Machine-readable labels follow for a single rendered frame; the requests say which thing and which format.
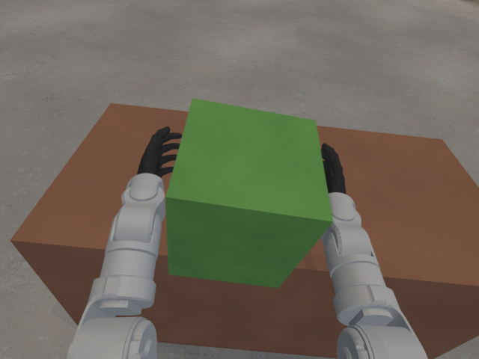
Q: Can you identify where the robot right hand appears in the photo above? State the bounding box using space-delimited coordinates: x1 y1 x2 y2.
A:
321 143 347 194

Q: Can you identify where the pedestal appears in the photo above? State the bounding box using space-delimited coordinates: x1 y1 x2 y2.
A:
10 103 479 359

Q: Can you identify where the robot left hand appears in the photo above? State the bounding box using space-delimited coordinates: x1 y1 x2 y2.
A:
137 126 182 177

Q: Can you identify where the left robot forearm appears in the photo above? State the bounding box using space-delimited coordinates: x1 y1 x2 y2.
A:
67 173 165 359

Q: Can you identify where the right robot upper arm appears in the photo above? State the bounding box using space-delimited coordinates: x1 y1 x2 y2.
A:
337 325 427 359

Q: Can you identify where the left robot upper arm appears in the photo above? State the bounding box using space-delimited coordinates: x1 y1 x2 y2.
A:
68 316 157 359

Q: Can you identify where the right robot forearm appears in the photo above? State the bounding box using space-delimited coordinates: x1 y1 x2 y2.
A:
320 192 428 359

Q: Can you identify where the carton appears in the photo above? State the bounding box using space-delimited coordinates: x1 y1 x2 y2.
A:
165 98 333 288

